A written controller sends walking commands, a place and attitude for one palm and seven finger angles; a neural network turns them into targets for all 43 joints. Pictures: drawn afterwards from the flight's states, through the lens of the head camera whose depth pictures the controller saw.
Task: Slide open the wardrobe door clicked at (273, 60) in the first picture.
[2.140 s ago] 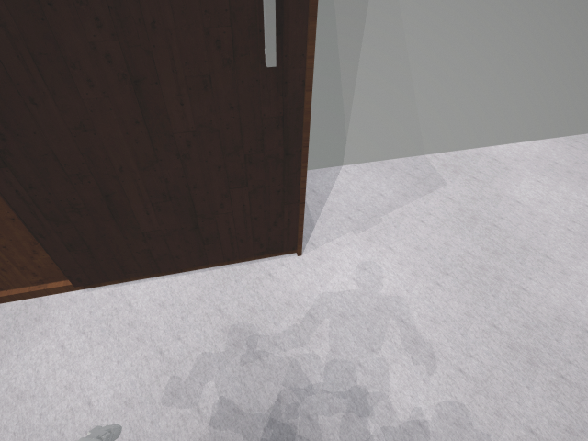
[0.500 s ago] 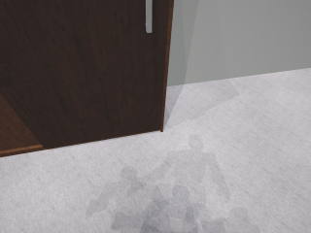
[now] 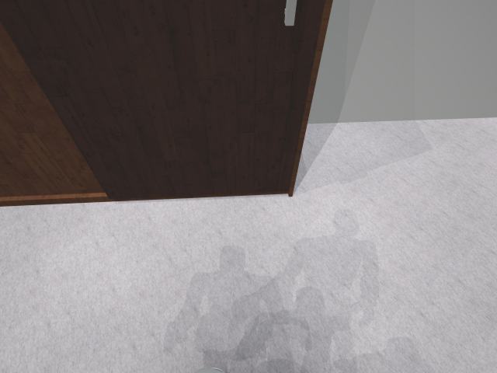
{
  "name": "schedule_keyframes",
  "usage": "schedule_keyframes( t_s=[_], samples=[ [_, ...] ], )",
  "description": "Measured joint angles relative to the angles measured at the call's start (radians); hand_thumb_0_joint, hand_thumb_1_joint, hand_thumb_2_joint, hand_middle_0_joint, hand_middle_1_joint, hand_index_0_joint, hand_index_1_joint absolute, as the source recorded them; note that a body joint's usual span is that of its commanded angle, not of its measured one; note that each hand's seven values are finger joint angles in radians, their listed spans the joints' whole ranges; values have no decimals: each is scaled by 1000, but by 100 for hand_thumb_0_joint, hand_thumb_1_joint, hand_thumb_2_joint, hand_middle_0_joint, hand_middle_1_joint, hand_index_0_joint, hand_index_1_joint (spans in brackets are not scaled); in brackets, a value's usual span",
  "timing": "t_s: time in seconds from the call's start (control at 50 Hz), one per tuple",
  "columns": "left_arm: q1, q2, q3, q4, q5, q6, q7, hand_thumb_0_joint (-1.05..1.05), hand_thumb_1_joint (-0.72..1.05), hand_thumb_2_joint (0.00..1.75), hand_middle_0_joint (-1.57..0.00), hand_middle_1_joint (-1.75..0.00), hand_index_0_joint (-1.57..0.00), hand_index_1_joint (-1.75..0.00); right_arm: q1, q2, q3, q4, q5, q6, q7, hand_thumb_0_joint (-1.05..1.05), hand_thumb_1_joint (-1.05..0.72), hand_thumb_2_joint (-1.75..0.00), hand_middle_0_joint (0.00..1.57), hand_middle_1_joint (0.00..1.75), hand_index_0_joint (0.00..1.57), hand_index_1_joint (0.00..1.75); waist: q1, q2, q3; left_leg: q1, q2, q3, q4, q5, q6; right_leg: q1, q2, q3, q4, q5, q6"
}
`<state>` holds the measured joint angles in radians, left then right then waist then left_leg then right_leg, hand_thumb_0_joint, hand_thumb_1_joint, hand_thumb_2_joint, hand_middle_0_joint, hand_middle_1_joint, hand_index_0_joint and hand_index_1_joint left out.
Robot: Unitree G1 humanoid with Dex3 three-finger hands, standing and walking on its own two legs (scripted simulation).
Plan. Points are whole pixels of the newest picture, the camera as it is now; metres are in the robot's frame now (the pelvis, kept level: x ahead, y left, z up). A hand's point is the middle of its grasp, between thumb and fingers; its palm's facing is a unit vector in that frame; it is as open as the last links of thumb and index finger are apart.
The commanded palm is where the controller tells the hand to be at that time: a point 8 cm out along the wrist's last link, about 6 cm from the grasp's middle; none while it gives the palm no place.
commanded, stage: turn to face it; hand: right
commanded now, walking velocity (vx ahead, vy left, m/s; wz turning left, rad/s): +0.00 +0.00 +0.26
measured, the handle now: out of the picture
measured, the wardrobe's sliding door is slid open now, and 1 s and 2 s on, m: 0.00 0.00 0.00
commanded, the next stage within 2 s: take the last steps up to it in 0.06 s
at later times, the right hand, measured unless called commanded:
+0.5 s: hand out of the picture +0.04 -0.18 -0.16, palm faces -0.06 +0.99 -0.16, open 7.4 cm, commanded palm none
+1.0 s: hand (339, 286) +0.32 -0.16 -0.16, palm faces -0.21 +0.97 -0.15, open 7.4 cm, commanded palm none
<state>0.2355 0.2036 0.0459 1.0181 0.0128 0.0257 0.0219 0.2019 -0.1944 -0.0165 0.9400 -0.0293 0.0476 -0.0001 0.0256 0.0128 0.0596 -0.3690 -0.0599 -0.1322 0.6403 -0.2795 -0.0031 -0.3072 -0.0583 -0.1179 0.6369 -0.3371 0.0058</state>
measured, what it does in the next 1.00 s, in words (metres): walks ahead: right foot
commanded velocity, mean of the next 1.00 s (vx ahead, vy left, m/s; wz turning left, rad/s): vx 0.26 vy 0.01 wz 0.06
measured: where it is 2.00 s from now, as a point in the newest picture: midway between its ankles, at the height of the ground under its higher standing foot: (239, 308)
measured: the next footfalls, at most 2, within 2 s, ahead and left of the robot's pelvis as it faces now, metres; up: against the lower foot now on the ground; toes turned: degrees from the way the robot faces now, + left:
right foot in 0.58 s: +0.15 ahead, -0.12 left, +0.00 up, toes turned +0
left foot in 1.10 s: +0.36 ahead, +0.15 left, +0.00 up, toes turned +19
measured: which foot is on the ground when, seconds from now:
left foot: down 0.00-0.60, up 0.62-1.00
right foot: down 0.00-0.24, up 0.26-0.56, down 0.58-1.00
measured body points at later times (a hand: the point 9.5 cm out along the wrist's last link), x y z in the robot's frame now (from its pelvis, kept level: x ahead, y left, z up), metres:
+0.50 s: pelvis +0.04 -0.01 +0.02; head +0.05 -0.01 +0.47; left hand +0.07 +0.24 -0.13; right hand +0.04 -0.23 -0.14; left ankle +0.00 +0.10 -0.72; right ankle +0.07 -0.12 -0.69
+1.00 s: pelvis +0.20 -0.01 +0.01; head +0.23 -0.01 +0.46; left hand +0.04 +0.15 -0.13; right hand +0.33 -0.21 -0.14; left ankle +0.29 +0.14 -0.69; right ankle +0.11 -0.12 -0.72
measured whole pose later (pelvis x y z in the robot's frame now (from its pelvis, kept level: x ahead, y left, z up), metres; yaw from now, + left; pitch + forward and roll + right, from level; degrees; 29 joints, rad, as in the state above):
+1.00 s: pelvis +0.20 -0.01 +0.01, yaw +10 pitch +0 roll +0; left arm 0.50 0.07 0.02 1.19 0.03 -0.07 0.03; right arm 0.13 -0.18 -0.06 1.04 -0.03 0.00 0.02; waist 0.06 0.03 0.06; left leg -0.54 0.10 0.11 0.76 -0.19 -0.01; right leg 0.04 -0.02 -0.18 0.31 -0.35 -0.01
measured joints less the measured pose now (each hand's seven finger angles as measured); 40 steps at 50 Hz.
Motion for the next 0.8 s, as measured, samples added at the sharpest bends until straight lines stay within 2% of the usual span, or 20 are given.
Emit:
schedule_keyframes(
  t_s=[0.08, 0.12, 0.16, 0.22, 0.24, 0.26, 0.3, 0.34, 0.38, 0.46, 0.54, 0.58, 0.6, 0.64, 0.66, 0.72, 0.8],
  samples=[
    [19, -6, 4, -1, 3, -10, 2, 1, 90, 90, -20, -30, -20, -30, -4, -7, -11, -7, 2, 4, -2, 1, -90, -90, 20, 30, 21, 30, -1, 14, -5, -27, 7, -8, 41, -10, -1, 0, 5, -26, -3, -2, -12],
    [20, -8, 6, 0, 6, -16, 4, 1, 90, 90, -20, -30, -20, -30, -4, -11, -20, -6, 1, 6, -3, 1, -91, -90, 20, 30, 21, 30, -7, 11, -2, -60, 20, 45, 165, -98, -3, 14, -3, -47, -8, -4, -16],
    [16, -9, 6, 1, 13, -18, 6, 1, 90, 90, -20, -30, -20, -30, 0, -12, -30, -3, 0, 8, -3, 1, -91, -90, 20, 30, 20, 30, -10, 0, 1, -62, 40, 105, 228, -158, -6, 32, -18, -66, -17, -4, -14],
    [14, -7, 2, 3, 18, -17, 4, 1, 90, 90, -20, -30, -20, -30, 16, -9, -35, -2, 0, -6, 0, 1, -91, -90, 20, 30, 20, 30, -18, -25, -5, 18, 60, 176, 92, -105, -5, 39, -48, -84, 6, -22, 3],
    [18, -6, 1, 2, 15, -16, 1, 1, 90, 90, -20, -30, -20, -30, 27, -11, -34, -2, -2, -18, 1, 1, -91, -90, 20, 30, 20, 30, -21, -30, -14, 49, 59, 181, 22, -74, 16, 27, -58, -87, 39, -41, 9],
    [16, -2, 2, 5, 12, -11, -1, 1, 90, 90, -20, -30, -20, -30, 32, -6, -31, 5, -4, -29, 0, 1, -91, -90, 20, 30, 20, 30, -21, -44, -16, 49, 48, 188, 22, -66, 38, 4, -64, -63, 99, -101, 16],
    [12, 1, 3, 14, 12, 5, -7, 1, 90, 90, -20, -30, -20, -30, 48, 7, -25, 17, -2, -44, -5, 0, -91, -90, 20, 30, 20, 30, -26, -59, -22, 65, 35, 194, 11, -65, 53, -52, -43, 8, 241, -164, 17],
    [5, 0, 3, 21, 15, 7, -17, 1, 91, 90, -20, -30, -20, -30, 77, 19, -21, 31, -1, -55, -9, 0, -91, -90, 20, 30, 20, 30, -35, -55, -32, 99, 29, 186, -43, -47, 55, -100, -23, 41, 346, -131, 15],
    [1, -4, 5, 19, 18, -2, -25, 1, 91, 90, -20, -30, -20, -30, 107, 29, -17, 51, -2, -62, -10, 0, -91, -90, 20, 30, 20, 30, -37, -43, -42, 134, 30, 176, -108, -19, 51, -129, -17, 44, 373, -78, 19],
    [0, -17, 6, 9, 14, -18, -34, 1, 91, 90, -20, -30, -20, -30, 158, 40, -14, 92, -4, -76, -5, 0, -91, -90, 20, 30, 20, 30, -44, -16, -56, 192, 37, 163, -201, 11, 42, -127, -19, 31, 258, -25, 23],
    [-4, -29, 4, 6, 9, -34, -36, 1, 91, 90, -20, -30, -19, -30, 193, 41, -17, 127, -5, -80, 0, 0, -90, -90, 20, 30, 21, 30, -58, 7, -58, 228, 45, 159, -222, -6, 20, -76, -15, 27, 79, 0, 17],
    [3, -32, 0, 4, 6, -51, -33, 1, 91, 90, -20, -30, -20, -30, 210, 40, -22, 143, -2, -76, 1, 1, -90, -90, 20, 30, 21, 30, -60, 11, -60, 229, 47, 161, -181, -45, 5, -14, -13, 18, -48, 34, 14],
    [3, -37, -1, 6, 8, -63, -29, 1, 91, 90, -20, -30, -20, -30, 216, 38, -26, 151, 0, -71, 2, 1, -90, -90, 20, 30, 21, 30, -58, 22, -59, 215, 56, 156, -129, -81, 10, -2, -4, 9, -64, 62, -5],
    [9, -51, -5, 8, 15, -78, -20, 0, 91, 90, -20, -30, -20, -30, 213, 33, -29, 168, -1, -53, 3, 1, -91, -90, 20, 30, 20, 30, -54, 41, -54, 140, 68, 153, 83, -170, 22, 12, 7, -16, -37, 39, -39],
    [20, -57, -9, 9, 15, -83, -15, 0, 91, 90, -20, -30, -20, -30, 206, 31, -31, 175, -3, -45, 4, 1, -91, -90, 20, 30, 20, 30, -48, 42, -55, 92, 69, 157, 202, -173, 27, 29, 10, -23, -47, 28, -47],
    [68, -74, -12, 32, 12, -92, 3, 0, 92, 90, -20, -30, -20, -30, 169, 19, -39, 176, -10, -43, 14, 1, -91, -90, 20, 30, 20, 30, -34, 44, -57, -32, 94, 179, 415, -81, 21, 100, 25, -34, -140, 45, -51],
    [140, -96, -22, 82, 8, -102, 12, 0, 92, 90, -20, -30, -20, -30, 107, 9, -48, 145, -10, -52, 18, 1, -91, -90, 20, 30, 20, 30, -28, 40, -53, -141, 132, 188, 447, 25, -5, 191, 41, -42, -260, 70, -55]
  ],
)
